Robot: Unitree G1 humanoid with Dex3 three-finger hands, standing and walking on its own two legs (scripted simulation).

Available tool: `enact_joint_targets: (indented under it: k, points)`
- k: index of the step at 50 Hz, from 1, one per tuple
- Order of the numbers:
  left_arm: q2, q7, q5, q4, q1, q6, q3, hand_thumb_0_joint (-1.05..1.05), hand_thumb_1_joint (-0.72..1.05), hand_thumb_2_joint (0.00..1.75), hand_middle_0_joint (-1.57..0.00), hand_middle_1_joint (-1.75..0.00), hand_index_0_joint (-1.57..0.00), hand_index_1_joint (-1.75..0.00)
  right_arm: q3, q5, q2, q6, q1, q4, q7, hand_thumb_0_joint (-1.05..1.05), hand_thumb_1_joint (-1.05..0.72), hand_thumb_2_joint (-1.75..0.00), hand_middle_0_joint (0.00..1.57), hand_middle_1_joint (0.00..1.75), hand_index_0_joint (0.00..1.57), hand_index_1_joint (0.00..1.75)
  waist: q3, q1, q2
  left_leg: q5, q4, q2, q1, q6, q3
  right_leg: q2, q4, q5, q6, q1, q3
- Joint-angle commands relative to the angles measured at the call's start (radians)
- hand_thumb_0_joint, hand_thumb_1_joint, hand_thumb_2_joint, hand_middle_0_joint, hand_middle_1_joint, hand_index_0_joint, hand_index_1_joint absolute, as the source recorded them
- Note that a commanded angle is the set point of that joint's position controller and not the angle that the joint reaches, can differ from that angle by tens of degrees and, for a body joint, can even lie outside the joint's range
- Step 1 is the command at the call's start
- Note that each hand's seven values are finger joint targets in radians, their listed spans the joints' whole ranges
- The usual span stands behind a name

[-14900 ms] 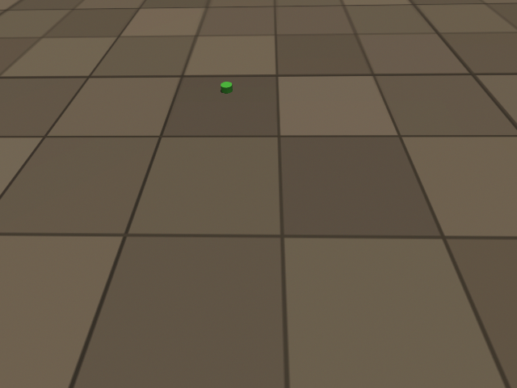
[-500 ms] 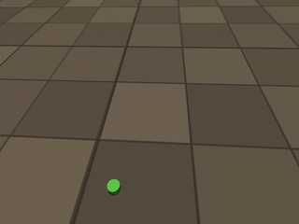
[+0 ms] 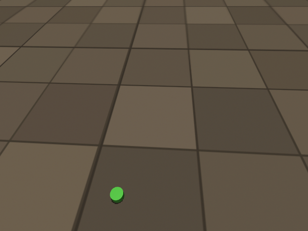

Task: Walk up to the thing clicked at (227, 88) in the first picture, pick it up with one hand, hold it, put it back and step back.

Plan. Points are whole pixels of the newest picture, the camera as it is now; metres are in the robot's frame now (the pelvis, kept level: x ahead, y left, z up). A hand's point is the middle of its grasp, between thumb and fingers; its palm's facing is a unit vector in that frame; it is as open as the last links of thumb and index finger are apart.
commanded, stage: stand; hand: left
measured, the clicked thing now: (117, 194) +0.49 +0.27 -0.76
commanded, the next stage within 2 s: walk up in 1.30 s
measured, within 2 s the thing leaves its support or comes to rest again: neither
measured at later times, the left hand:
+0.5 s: hand out of the picture +0.09 +0.26 -0.15, palm faces -0.02 -0.94 -0.34, open 7.4 cm
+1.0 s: hand out of the picture +0.08 +0.26 -0.16, palm faces -0.02 -0.94 -0.34, open 7.4 cm
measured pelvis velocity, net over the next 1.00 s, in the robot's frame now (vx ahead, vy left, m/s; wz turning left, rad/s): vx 0.01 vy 0.01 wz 0.00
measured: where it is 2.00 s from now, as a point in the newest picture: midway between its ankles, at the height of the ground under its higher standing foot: outside the picture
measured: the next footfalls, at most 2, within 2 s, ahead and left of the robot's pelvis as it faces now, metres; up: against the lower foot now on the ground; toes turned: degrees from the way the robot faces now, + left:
left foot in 1.54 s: +0.11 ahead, +0.18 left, +0.00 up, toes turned +0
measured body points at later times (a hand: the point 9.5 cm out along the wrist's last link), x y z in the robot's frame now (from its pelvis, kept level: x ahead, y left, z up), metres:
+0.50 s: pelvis +0.01 +0.01 +0.00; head +0.02 +0.00 +0.45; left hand +0.09 +0.31 -0.13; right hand +0.09 -0.29 -0.14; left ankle +0.01 +0.13 -0.75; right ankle +0.00 -0.10 -0.75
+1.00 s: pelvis +0.01 +0.01 +0.00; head +0.02 +0.00 +0.45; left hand +0.09 +0.31 -0.13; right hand +0.09 -0.29 -0.14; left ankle +0.01 +0.13 -0.75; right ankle +0.00 -0.10 -0.75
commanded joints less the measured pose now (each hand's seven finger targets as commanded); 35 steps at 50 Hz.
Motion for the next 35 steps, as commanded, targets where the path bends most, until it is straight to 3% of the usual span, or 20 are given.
enact_joint_targets:
  k: [1,4,10,12,21,33,35]
  points:
    - [0.218,0.021,-0.001,-0.052,-0.046,-0.025,0.042,0.00,0.90,0.90,-0.20,-0.30,-0.20,-0.30,-0.038,0.006,-0.210,-0.024,-0.041,-0.052,-0.017,0.00,-0.90,-0.90,0.20,0.30,0.20,0.30,-0.092,0.001,-0.019,0.137,-0.041,0.120,0.025,0.031,-0.098,-0.162,-0.042,0.177,0.013,0.028,0.120]
    - [0.213,0.019,0.000,-0.050,-0.043,-0.021,0.041,0.00,0.90,0.90,-0.20,-0.30,-0.20,-0.30,-0.035,0.005,-0.208,-0.023,-0.046,-0.052,-0.017,0.00,-0.90,-0.90,0.20,0.30,0.20,0.30,-0.066,0.005,-0.001,0.086,-0.057,0.119,0.013,0.031,-0.099,-0.159,-0.055,0.113,0.014,0.004,0.124]
    - [0.212,0.020,0.000,-0.055,-0.045,-0.024,0.041,0.00,0.90,0.90,-0.20,-0.30,-0.20,-0.30,-0.039,0.005,-0.214,-0.026,-0.049,-0.055,-0.019,0.00,-0.90,-0.90,0.20,0.30,0.20,0.30,-0.113,0.004,-0.007,0.188,-0.036,0.126,0.053,0.031,-0.096,-0.168,-0.037,0.215,0.011,0.035,0.122]
    - [0.208,0.020,0.001,-0.054,-0.044,-0.020,0.041,0.00,0.90,0.90,-0.20,-0.30,-0.20,-0.30,-0.040,0.004,-0.215,-0.026,-0.052,-0.054,-0.020,0.00,-0.90,-0.90,0.20,0.30,0.20,0.30,-0.097,0.006,0.009,0.161,-0.049,0.124,0.031,0.032,-0.096,-0.165,-0.040,0.181,0.010,0.038,0.120]
    - [0.215,0.022,0.002,-0.054,-0.037,-0.019,0.043,0.00,0.90,0.90,-0.20,-0.30,-0.20,-0.30,-0.041,0.005,-0.211,-0.024,-0.050,-0.058,-0.020,0.00,-0.90,-0.90,0.20,0.30,0.20,0.30,-0.105,0.005,-0.011,0.197,-0.049,0.127,0.063,0.033,-0.095,-0.166,-0.032,0.206,0.008,0.037,0.114]
    - [0.220,0.024,0.004,-0.051,-0.030,-0.017,0.045,0.00,0.90,0.90,-0.20,-0.30,-0.20,-0.30,-0.041,0.007,-0.208,-0.019,-0.048,-0.065,-0.019,0.00,-0.90,-0.90,0.20,0.30,0.20,0.30,-0.080,0.005,-0.027,0.116,-0.061,0.118,0.048,0.036,-0.099,-0.161,-0.053,0.121,0.010,0.017,0.114]
    - [0.213,0.023,0.005,-0.053,-0.026,-0.018,0.043,0.00,0.90,0.90,-0.20,-0.30,-0.20,-0.30,-0.040,0.006,-0.212,-0.021,-0.050,-0.067,-0.020,0.00,-0.90,-0.90,0.20,0.30,0.20,0.30,-0.091,0.010,-0.010,0.154,-0.050,0.122,0.060,0.039,-0.097,-0.168,-0.045,0.167,0.008,0.029,0.118]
